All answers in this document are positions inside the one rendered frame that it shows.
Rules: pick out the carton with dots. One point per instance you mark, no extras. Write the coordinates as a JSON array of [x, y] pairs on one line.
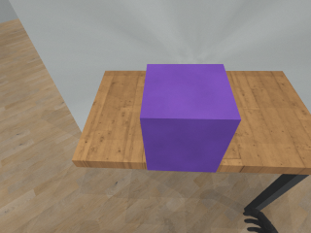
[[188, 117]]

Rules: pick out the table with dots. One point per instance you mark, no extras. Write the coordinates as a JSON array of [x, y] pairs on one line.
[[273, 136]]

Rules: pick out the robot right hand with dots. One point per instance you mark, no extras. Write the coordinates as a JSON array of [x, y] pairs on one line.
[[262, 221]]

